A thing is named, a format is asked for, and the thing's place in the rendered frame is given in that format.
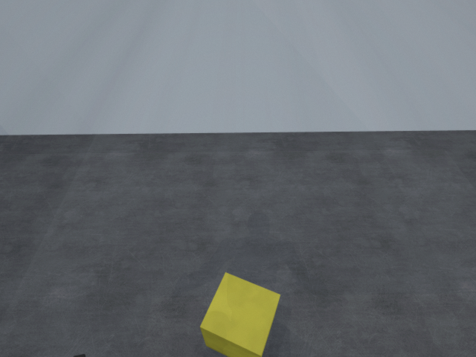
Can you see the carton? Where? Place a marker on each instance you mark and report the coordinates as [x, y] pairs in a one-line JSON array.
[[239, 318]]

